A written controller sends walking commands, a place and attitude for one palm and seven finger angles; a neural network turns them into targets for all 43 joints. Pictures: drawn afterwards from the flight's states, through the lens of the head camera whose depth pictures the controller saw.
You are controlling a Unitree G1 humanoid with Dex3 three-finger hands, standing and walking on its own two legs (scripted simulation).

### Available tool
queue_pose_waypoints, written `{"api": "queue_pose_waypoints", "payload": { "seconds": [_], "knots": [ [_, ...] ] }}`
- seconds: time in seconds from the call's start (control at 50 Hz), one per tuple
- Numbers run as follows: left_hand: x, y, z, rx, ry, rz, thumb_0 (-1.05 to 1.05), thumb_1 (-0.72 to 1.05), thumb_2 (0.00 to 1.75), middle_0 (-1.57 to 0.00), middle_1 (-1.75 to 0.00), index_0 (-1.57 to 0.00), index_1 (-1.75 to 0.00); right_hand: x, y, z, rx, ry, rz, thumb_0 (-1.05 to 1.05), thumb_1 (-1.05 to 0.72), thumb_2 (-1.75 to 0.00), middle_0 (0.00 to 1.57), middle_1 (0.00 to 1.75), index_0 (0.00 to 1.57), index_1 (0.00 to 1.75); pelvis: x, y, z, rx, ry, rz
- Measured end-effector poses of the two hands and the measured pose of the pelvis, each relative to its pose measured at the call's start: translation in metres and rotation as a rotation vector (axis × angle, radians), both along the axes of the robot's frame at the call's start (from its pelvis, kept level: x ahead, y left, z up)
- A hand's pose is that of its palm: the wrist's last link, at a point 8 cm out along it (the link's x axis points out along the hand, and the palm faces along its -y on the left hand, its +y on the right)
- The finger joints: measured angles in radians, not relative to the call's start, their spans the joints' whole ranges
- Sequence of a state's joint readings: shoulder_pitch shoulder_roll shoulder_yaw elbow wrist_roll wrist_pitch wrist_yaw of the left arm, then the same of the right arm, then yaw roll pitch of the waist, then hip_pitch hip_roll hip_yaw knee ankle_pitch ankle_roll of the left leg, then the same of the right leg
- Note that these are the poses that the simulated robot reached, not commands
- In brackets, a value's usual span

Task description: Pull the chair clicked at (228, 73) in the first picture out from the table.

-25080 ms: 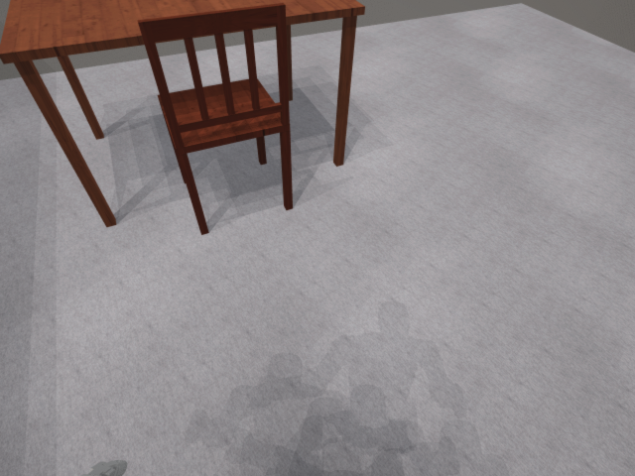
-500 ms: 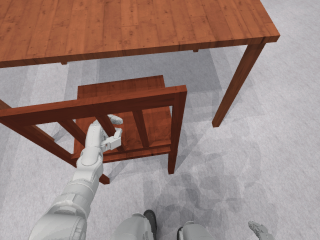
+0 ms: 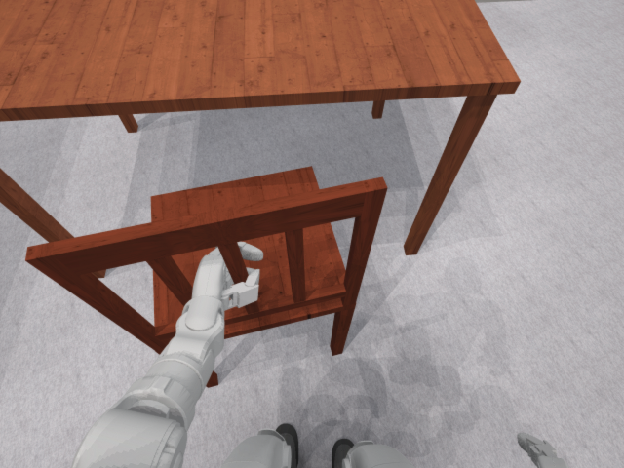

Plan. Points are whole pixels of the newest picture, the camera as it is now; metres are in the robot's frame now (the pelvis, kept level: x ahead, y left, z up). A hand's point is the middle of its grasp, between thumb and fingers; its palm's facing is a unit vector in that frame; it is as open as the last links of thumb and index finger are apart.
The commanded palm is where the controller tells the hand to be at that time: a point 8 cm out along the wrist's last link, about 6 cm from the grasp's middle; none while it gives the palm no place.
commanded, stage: step backward, pulling the chair out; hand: left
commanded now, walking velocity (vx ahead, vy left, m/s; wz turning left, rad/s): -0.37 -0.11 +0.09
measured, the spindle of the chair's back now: (241, 280) +0.39 +0.11 -0.10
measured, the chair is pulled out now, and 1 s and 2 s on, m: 0.16 0.30 0.30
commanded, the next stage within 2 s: none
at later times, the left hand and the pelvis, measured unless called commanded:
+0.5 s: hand (238, 333) +0.29 +0.11 -0.07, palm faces +0.04 -0.98 -0.18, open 5.5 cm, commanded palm +0.29 +0.16 -0.07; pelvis -0.06 -0.02 -0.01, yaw -2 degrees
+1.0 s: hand (227, 391) +0.22 +0.11 -0.07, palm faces -0.08 -0.98 -0.15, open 5.3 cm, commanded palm +0.21 +0.17 -0.08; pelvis -0.14 +0.02 -0.01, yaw +3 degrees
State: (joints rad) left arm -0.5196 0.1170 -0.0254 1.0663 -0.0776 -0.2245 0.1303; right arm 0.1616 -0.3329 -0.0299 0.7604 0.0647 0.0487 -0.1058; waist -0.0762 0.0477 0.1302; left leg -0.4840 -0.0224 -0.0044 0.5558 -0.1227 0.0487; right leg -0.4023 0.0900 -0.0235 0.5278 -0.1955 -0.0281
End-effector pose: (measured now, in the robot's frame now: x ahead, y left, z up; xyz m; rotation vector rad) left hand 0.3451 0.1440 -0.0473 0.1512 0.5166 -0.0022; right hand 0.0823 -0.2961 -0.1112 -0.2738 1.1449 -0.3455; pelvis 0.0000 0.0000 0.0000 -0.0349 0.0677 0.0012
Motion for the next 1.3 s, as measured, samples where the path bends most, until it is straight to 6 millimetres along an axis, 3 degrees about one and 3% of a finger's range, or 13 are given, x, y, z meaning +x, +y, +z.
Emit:
{"api": "queue_pose_waypoints", "payload": {
  "seconds": [0.16, 0.3, 0.4, 0.5, 0.6, 0.7, 0.8, 0.9, 1.0, 1.08, 1.2, 1.3],
  "knots": [
    [-0.015, 0.010, 0.000, -0.001, -0.003, -0.038, 0.04, 0.69, 0.75, -0.27, -1.15, -0.50, -1.45, -0.018, 0.038, -0.011, 0.064, -0.012, 0.016, 0.01, -0.90, -0.89, 0.20, 0.30, 0.20, 0.30, -0.017, 0.012, -0.001, 0.024, 0.000, -0.020],
    [-0.039, 0.017, 0.001, 0.011, 0.008, 0.004, 0.05, 0.67, 0.78, -0.29, -1.14, -0.50, -1.45, -0.038, 0.067, -0.027, 0.172, -0.024, 0.040, 0.01, -0.90, -0.89, 0.20, 0.30, 0.20, 0.30, -0.035, 0.003, -0.002, 0.022, -0.049, -0.041],
    [-0.058, 0.017, 0.001, 0.019, 0.014, 0.049, 0.06, 0.65, 0.80, -0.32, -1.12, -0.50, -1.45, -0.056, 0.058, -0.035, 0.191, -0.035, 0.042, 0.01, -0.90, -0.89, 0.21, 0.30, 0.20, 0.30, -0.050, -0.011, -0.005, 0.009, -0.077, -0.044],
    [-0.074, 0.013, 0.001, 0.037, 0.008, 0.079, 0.06, 0.64, 0.82, -0.34, -1.13, -0.50, -1.45, -0.073, 0.026, -0.034, 0.153, -0.026, 0.017, 0.01, -0.90, -0.89, 0.21, 0.30, 0.21, 0.30, -0.062, -0.025, -0.006, 0.037, -0.085, -0.030],
    [-0.088, 0.006, 0.003, 0.025, 0.031, 0.107, 0.07, 0.64, 0.81, -0.33, -1.12, -0.50, -1.45, -0.083, -0.005, -0.022, 0.081, -0.003, 0.023, 0.01, -0.90, -0.89, 0.20, 0.30, 0.20, 0.30, -0.072, -0.025, 0.001, 0.071, -0.045, -0.001],
    [-0.098, 0.003, 0.003, 0.019, 0.034, 0.094, 0.07, 0.65, 0.79, -0.31, -1.14, -0.50, -1.45, -0.088, -0.017, -0.014, 0.034, 0.018, 0.057, 0.01, -0.90, -0.89, 0.20, 0.30, 0.20, 0.30, -0.087, -0.019, 0.004, 0.087, 0.015, 0.043],
    [-0.107, 0.007, 0.001, 0.012, 0.008, 0.045, 0.06, 0.66, 0.79, -0.29, -1.19, -0.50, -1.45, -0.096, -0.004, -0.016, 0.012, 0.034, 0.102, 0.01, -0.91, -0.89, 0.20, 0.30, 0.20, 0.30, -0.117, -0.002, -0.001, 0.075, 0.069, 0.084],
    [-0.122, 0.015, -0.002, 0.002, -0.061, -0.021, 0.04, 0.68, 0.78, -0.27, -1.25, -0.50, -1.45, -0.115, 0.030, -0.025, 0.036, 0.035, 0.083, 0.01, -0.91, -0.89, 0.20, 0.30, 0.20, 0.30, -0.145, 0.015, -0.011, 0.072, 0.073, 0.065],
    [-0.143, 0.023, -0.001, 0.006, -0.062, -0.054, 0.04, 0.68, 0.77, -0.27, -1.24, -0.50, -1.45, -0.138, 0.070, -0.034, 0.135, 0.048, 0.049, 0.01, -0.90, -0.89, 0.20, 0.30, 0.20, 0.30, -0.139, 0.022, -0.014, 0.065, 0.044, 0.045],
    [-0.150, 0.028, -0.001, 0.014, -0.063, -0.051, 0.04, 0.66, 0.79, -0.30, -1.24, -0.50, -1.45, -0.148, 0.091, -0.047, 0.201, 0.094, 0.044, 0.01, -0.90, -0.89, 0.20, 0.30, 0.20, 0.30, -0.130, 0.020, -0.018, 0.053, 0.035, 0.045],
    [-0.142, 0.029, -0.002, 0.036, -0.062, -0.033, 0.03, 0.63, 0.81, -0.34, -1.25, -0.50, -1.45, -0.147, 0.077, -0.056, 0.180, 0.118, 0.050, 0.01, -0.92, -0.89, 0.21, 0.30, 0.21, 0.30, -0.125, 0.014, -0.021, 0.051, 0.060, 0.049],
    [-0.131, 0.029, -0.002, 0.046, -0.065, -0.005, 0.03, 0.62, 0.82, -0.36, -1.26, -0.50, -1.45, -0.143, 0.053, -0.054, 0.132, 0.104, 0.058, 0.01, -0.91, -0.89, 0.21, 0.30, 0.20, 0.30, -0.136, 0.010, -0.022, 0.055, 0.086, 0.060]
  ]
}}
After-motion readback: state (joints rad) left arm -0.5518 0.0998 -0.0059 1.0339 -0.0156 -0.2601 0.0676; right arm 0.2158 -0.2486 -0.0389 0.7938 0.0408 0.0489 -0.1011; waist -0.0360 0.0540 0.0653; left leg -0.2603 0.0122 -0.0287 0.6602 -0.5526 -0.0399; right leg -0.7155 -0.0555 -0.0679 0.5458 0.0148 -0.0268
